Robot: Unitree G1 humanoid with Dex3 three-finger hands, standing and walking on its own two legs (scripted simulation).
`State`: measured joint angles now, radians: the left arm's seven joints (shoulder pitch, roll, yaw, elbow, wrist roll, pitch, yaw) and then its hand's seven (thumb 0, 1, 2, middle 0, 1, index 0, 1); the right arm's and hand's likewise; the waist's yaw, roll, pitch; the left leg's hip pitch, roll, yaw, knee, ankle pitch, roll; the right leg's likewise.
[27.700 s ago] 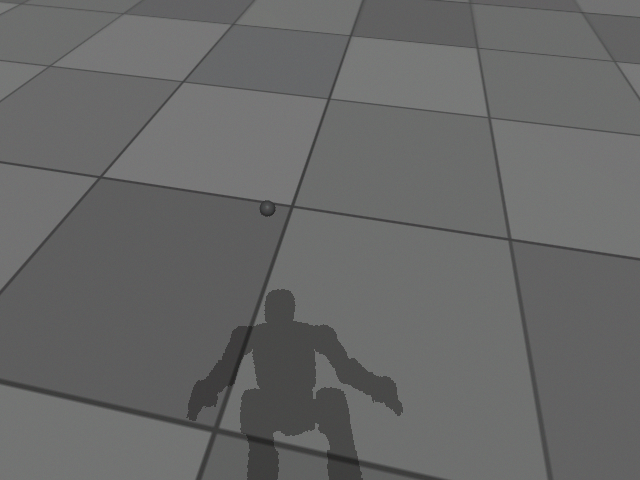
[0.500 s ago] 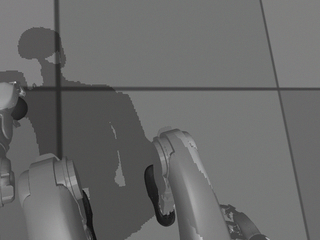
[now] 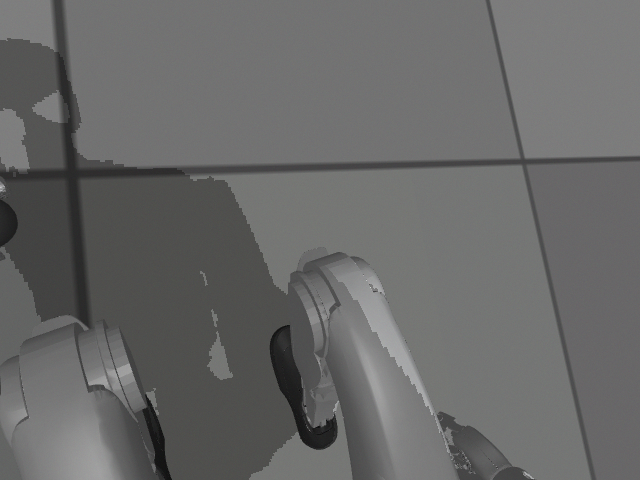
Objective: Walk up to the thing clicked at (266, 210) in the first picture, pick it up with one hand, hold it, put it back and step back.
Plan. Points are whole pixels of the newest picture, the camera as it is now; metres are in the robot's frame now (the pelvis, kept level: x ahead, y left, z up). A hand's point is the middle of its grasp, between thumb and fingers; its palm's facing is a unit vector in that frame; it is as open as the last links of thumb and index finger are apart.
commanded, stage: rest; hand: left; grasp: from above
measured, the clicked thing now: out of the picture +0.45 +0.29 -0.25
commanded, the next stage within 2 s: open in 0.88 s
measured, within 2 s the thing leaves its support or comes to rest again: rests again in 0.28 s
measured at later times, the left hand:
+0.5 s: hand out of the picture +0.44 +0.28 -0.24, palm faces -0.43 -0.14 -0.89, open 9.1 cm
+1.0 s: hand out of the picture +0.44 +0.29 -0.24, palm faces -0.44 -0.14 -0.89, open 9.1 cm
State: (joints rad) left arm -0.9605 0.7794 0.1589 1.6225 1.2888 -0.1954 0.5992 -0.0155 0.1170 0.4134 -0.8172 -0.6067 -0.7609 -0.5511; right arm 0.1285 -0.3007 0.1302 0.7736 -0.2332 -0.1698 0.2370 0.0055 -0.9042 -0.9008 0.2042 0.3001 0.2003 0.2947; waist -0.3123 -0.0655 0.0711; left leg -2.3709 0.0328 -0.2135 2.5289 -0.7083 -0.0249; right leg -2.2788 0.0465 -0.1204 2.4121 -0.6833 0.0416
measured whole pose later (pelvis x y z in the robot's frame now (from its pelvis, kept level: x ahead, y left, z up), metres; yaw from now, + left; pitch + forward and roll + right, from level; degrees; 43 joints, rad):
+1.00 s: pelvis -0.01 +0.01 +0.00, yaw -3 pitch +27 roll -13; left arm -1.03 0.91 0.13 1.79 1.28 -0.21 0.68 -0.01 0.12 0.44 -0.79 -0.64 -0.74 -0.57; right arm 0.10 -0.35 0.23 0.75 -0.27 -0.30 0.32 0.01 -0.90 -0.90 0.20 0.30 0.20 0.29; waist -0.37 -0.12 0.15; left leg -2.35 0.04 -0.26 2.57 -0.71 -0.02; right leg -2.23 0.07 -0.16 2.40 -0.66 0.06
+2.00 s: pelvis -0.01 +0.01 +0.00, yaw -3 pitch +27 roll -14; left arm -1.02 0.93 0.12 1.76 1.27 -0.20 0.68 0.00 -0.47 0.98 -0.07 -1.04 -0.08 -1.02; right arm 0.10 -0.35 0.25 0.72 -0.28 -0.30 0.31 0.01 -0.89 -0.90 0.20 0.30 0.20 0.29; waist -0.37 -0.13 0.17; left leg -2.34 0.04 -0.27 2.55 -0.71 -0.02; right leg -2.22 0.07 -0.17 2.38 -0.66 0.06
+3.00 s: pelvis -0.01 +0.00 +0.03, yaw +4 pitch +33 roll -8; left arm -0.93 0.71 0.09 1.37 1.27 -0.18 0.47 0.00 -0.45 0.98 -0.14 -0.97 -0.14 -0.96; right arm 0.20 -0.29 0.07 0.74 -0.15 -0.07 0.14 0.01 -0.90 -0.90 0.20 0.30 0.20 0.29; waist -0.27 -0.02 -0.02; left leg -2.35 0.01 -0.14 2.40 -0.63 -0.01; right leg -2.26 0.02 -0.07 2.33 -0.65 0.03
